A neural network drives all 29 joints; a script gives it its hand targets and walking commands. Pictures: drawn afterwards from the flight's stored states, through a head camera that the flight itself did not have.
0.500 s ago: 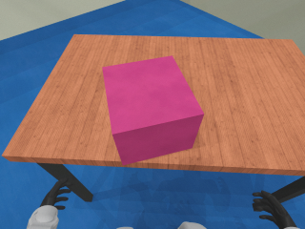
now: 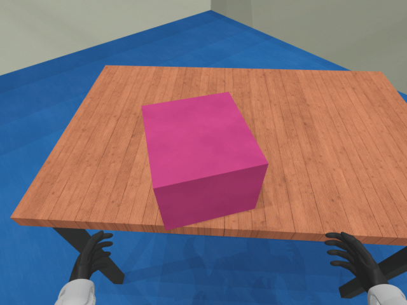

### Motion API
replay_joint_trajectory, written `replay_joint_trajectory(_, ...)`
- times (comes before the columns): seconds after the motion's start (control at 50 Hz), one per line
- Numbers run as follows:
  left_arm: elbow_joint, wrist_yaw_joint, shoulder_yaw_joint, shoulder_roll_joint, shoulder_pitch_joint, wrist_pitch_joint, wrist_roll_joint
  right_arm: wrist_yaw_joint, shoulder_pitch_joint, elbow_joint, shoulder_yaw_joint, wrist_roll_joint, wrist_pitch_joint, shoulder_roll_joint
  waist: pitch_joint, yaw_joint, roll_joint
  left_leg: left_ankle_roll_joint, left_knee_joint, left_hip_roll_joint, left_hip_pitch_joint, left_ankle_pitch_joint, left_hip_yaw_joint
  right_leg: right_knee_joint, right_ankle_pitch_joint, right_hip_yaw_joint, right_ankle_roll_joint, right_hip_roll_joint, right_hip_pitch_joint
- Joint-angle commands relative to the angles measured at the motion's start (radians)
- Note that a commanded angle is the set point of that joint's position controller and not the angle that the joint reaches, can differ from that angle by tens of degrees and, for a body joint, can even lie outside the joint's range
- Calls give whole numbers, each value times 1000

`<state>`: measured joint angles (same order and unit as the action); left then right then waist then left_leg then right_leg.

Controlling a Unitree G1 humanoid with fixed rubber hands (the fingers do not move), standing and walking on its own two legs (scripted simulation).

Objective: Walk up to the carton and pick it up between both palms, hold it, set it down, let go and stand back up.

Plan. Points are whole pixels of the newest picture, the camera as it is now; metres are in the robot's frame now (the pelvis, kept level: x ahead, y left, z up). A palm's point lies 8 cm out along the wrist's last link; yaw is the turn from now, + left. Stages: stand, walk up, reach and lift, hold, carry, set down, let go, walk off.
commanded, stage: reach and lift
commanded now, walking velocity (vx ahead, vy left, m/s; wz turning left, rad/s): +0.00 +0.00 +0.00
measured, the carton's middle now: (198, 157) +0.42 +0.04 +0.03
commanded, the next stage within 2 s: none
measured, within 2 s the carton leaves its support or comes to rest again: neither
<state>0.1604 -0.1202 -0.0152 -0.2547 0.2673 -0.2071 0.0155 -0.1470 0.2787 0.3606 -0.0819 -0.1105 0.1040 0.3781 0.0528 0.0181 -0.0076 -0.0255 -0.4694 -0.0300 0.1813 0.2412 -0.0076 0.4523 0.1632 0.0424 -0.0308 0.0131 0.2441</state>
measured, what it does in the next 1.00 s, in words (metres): stands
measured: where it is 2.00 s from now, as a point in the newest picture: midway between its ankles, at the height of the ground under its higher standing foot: outside the picture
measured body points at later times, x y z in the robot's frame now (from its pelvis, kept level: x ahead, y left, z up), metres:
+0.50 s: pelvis +0.01 +0.01 +0.00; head +0.03 +0.01 +0.45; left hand +0.23 +0.23 +0.04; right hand +0.22 -0.24 +0.03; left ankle +0.01 +0.14 -0.74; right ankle +0.05 -0.10 -0.74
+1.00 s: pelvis +0.02 +0.00 +0.00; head +0.03 +0.01 +0.45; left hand +0.26 +0.21 +0.07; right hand +0.28 -0.23 +0.07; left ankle +0.01 +0.14 -0.74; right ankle +0.05 -0.10 -0.74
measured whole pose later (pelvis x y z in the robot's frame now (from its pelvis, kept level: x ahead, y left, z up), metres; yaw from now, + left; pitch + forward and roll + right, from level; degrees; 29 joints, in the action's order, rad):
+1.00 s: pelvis +0.02 +0.00 +0.00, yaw +0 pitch -1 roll +0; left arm -0.26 -0.22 -0.02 -0.12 0.20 -0.37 0.08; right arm -0.11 0.15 -0.01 -0.07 -0.31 -0.08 0.38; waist 0.03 0.02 -0.01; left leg -0.03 -0.42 -0.04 0.17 0.24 -0.01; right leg 0.40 0.15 0.04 -0.03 0.02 0.23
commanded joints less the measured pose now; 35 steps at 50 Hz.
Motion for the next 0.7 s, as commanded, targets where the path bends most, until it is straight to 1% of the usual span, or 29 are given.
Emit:
replay_joint_trajectory(0.0, -264, -22, -70, -27, 49, 52, 79, 1, 46, -221, -8, -63, -1, 62, -164, 31, -72, 35, 216, 50, 48, -53, 49, -173, 72, -96, 13, -40, -278)
replay_joint_trajectory(0.02, -257, -26, -60, -20, 77, 55, 79, 0, 60, -220, -17, -65, -2, 76, -149, 26, -50, 27, 230, 42, 57, -55, 39, -169, 46, -82, 9, -31, -270)
replay_joint_trajectory(0.06, -299, -31, -66, -12, 43, 58, 75, -1, 39, -275, 8, -95, -1, 69, -146, 40, -58, 30, 211, 58, 40, -62, 49, -184, 71, -100, 11, -43, -244)
replay_joint_trajectory(0.08, -280, -30, -45, 6, 48, 57, 86, -2, 34, -274, -7, -94, -4, 69, -143, 20, -85, 35, 222, 52, 32, -17, 40, -186, 92, -87, 15, -35, -245)
replay_joint_trajectory(0.1, -291, -32, -51, 2, 61, 59, 87, -1, 58, -301, 10, -102, -2, 58, -166, 39, -70, 37, 216, 57, 29, -75, 53, -178, 43, -90, 9, -35, -252)
replay_joint_trajectory(0.12, -300, -33, -52, 11, 60, 60, 86, 3, 55, -342, -1, -97, -4, 64, -154, 38, -95, 36, 215, 59, 35, -43, 49, -190, 87, -101, 14, -39, -245)
replay_joint_trajectory(0.14, -323, -36, -33, 19, 78, 59, 101, 2, 67, -379, -5, -108, -2, 68, -177, 36, -103, 38, 214, 55, 11, -90, 47, -181, 33, -85, 7, -24, -238)
replay_joint_trajectory(0.16, -350, -40, -26, 21, 82, 62, 96, 3, 63, -372, -16, -106, -4, 68, -161, 31, -78, 29, 219, 52, 6, -75, 39, -179, 40, -76, 0, -18, -241)
replay_joint_trajectory(0.2, -385, -47, -18, 45, 98, 61, 84, -2, 84, -368, -4, -131, -3, 70, -178, 36, -37, 18, 222, 47, -27, -136, 41, -173, -17, -70, -6, -4, -227)
replay_joint_trajectory(0.22, -399, -52, -14, 56, 113, 59, 73, -2, 96, -373, -5, -140, -8, 92, -155, 35, -35, 17, 215, 47, -47, -174, 37, -171, -59, -68, -14, 6, -213)
replay_joint_trajectory(0.24, -404, -51, -9, 68, 115, 53, 76, -5, 97, -377, -28, -142, -8, 108, -166, 13, -63, 23, 213, 51, -57, -169, 35, -179, -54, -73, -13, 5, -218)
replay_joint_trajectory(0.26, -439, -53, 11, 85, 133, 59, 69, -10, 129, -376, -22, -152, -8, 101, -174, 20, -48, 19, 211, 49, -77, -203, 31, -174, -78, -61, -16, 14, -224)
replay_joint_trajectory(0.28, -447, -57, 14, 89, 117, 60, 55, -14, 104, -381, -25, -160, -10, 115, -165, 15, -52, 19, 220, 42, -80, -178, 23, -177, -58, -55, -14, 21, -203)
replay_joint_trajectory(0.32, -481, -64, 25, 101, 118, 56, 52, -21, 99, -391, -19, -173, -7, 111, -169, 21, -20, 14, 222, 40, -72, -173, 20, -172, -57, -53, -25, 26, -196)
replay_joint_trajectory(0.34, -495, -62, 55, 120, 115, 57, 71, -20, 92, -437, -35, -172, 0, 122, -172, 10, -44, 17, 212, 41, -77, -187, 18, -175, -70, -55, -24, 23, -203)
replay_joint_trajectory(0.36, -514, -66, 53, 111, 118, 61, 79, -20, 91, -455, -41, -179, 4, 131, -179, 16, -54, 14, 205, 44, -76, -180, 21, -172, -64, -56, -23, 22, -198)
replay_joint_trajectory(0.4, -536, -72, 60, 127, 121, 71, 72, -24, 102, -460, -34, -186, 3, 119, -184, 21, -58, 15, 204, 42, -93, -186, 20, -177, -47, -60, -25, 24, -165)
replay_joint_trajectory(0.42, -568, -80, 61, 123, 133, 70, 61, -30, 113, -450, -28, -208, 0, 123, -193, 25, -23, 11, 208, 34, -109, -203, 10, -175, -61, -65, -34, 28, -167)
replay_joint_trajectory(0.44, -558, -79, 79, 144, 121, 64, 67, -33, 95, -435, -22, -209, 1, 118, -186, 21, -28, 12, 206, 32, -113, -196, 3, -178, -46, -63, -32, 29, -156)
replay_joint_trajectory(0.46, -560, -77, 70, 139, 145, 64, 67, -33, 112, -460, -12, -218, 3, 119, -167, 33, -28, 9, 202, 39, -101, -210, 20, -182, -51, -66, -34, 32, -163)
replay_joint_trajectory(0.48, -590, -78, 93, 159, 147, 64, 75, -29, 115, -478, -44, -206, 6, 149, -186, 12, -51, 10, 194, 37, -112, -221, 9, -174, -76, -68, -36, 33, -156)
replay_joint_trajectory(0.5, -582, -79, 91, 160, 152, 63, 74, -32, 114, -462, -34, -220, 12, 156, -184, 20, -57, 6, 191, 35, -134, -248, 9, -180, -68, -55, -38, 39, -158)
replay_joint_trajectory(0.52, -617, -82, 105, 165, 146, 67, 67, -29, 110, -476, -36, -230, 11, 151, -172, 19, -27, -1, 186, 38, -136, -248, 10, -180, -68, -64, -42, 42, -153)
replay_joint_trajectory(0.54, -622, -85, 107, 161, 126, 63, 74, -28, 83, -503, -38, -239, 16, 152, -168, 23, -42, 4, 189, 39, -138, -244, 2, -184, -49, -65, -43, 37, -140)
replay_joint_trajectory(0.56, -594, -87, 86, 153, 102, 62, 72, -30, 63, -482, -11, -242, 12, 134, -168, 36, -49, 10, 193, 40, -99, -185, 3, -183, -12, -70, -39, 30, -148)
replay_joint_trajectory(0.58, -587, -85, 84, 154, 101, 66, 79, -24, 64, -502, -10, -232, 19, 131, -182, 39, -49, 15, 188, 36, -114, -209, 5, -178, -30, -73, -37, 30, -137)
replay_joint_trajectory(0.62, -637, -93, 97, 135, 30, 65, 97, -20, 3, -545, -16, -246, 7, 142, -196, 35, -55, 13, 191, 33, -98, -167, 4, -175, -8, -79, -40, 27, -131)
replay_joint_trajectory(0.64, -595, -92, 85, 150, 23, 52, 87, -14, -1, -542, -12, -240, 1, 129, -166, 49, -50, 11, 204, 35, -96, -155, 6, -181, 6, -82, -44, 29, -139)
replay_joint_trajectory(0.68, -586, -92, 81, 141, -24, 27, 90, -5, -34, -522, -25, -222, -32, 132, -139, 35, -59, 16, 229, 33, -74, -90, 15, -187, 50, -85, -42, 26, -124)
